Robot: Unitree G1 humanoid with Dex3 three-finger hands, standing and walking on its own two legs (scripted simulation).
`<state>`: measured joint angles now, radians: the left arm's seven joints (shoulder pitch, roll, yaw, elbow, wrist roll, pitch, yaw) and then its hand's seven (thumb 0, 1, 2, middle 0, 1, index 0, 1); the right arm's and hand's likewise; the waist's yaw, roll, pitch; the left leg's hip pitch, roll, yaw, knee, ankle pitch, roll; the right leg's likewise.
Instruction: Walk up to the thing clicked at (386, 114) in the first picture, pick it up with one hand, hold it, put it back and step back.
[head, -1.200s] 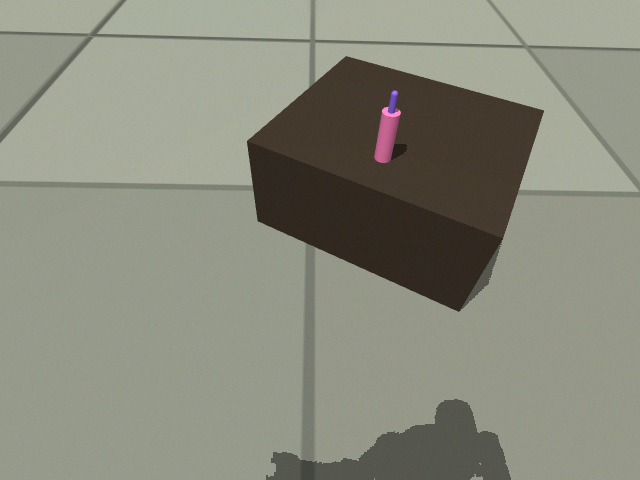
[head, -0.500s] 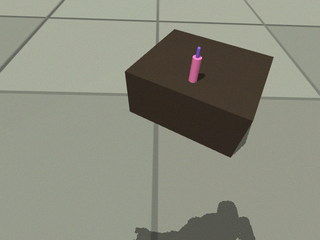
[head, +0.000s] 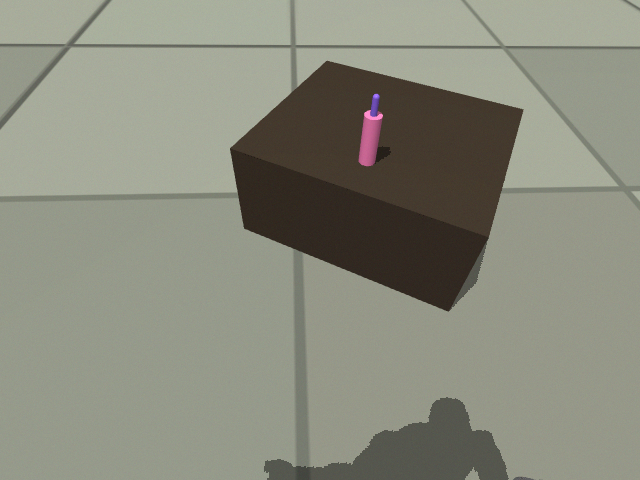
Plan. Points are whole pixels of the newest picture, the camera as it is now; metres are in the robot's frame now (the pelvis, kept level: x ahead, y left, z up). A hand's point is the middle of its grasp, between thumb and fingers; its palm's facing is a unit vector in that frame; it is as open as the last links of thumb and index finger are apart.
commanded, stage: walk up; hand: left
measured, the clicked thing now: (371, 130) +1.15 -0.16 -0.23
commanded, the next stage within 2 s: none
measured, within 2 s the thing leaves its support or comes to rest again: neither
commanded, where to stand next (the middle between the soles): +0.62 -0.16 m, yaw -23 degrees
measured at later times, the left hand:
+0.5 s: hand (208, 442) +0.20 +0.16 -0.15, palm faces -0.17 -0.92 -0.35, open 7.4 cm
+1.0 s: hand (255, 254) +0.54 +0.13 -0.14, palm faces -0.39 -0.84 -0.38, open 7.4 cm
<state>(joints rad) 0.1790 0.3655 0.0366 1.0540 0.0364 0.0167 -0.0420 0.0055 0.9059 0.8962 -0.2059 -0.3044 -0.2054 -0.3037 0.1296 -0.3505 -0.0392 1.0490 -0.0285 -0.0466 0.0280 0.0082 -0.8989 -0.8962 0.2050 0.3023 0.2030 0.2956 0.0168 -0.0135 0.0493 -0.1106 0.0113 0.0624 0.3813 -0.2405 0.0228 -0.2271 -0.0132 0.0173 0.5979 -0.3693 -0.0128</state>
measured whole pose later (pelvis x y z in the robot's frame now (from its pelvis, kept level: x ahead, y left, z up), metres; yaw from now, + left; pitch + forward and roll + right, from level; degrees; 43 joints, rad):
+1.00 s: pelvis +0.35 -0.09 -0.01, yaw -20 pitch -2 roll +1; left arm 0.24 0.44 0.06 0.82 0.00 -0.04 -0.05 0.01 0.91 0.90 -0.20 -0.30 -0.20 -0.30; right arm 0.38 -0.40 -0.05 0.83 -0.01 -0.08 0.05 0.01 -0.90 -0.90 0.21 0.30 0.20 0.30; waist -0.05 -0.03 0.12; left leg -0.10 0.04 0.16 0.47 -0.33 0.02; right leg -0.51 -0.05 0.03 0.82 -0.25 -0.01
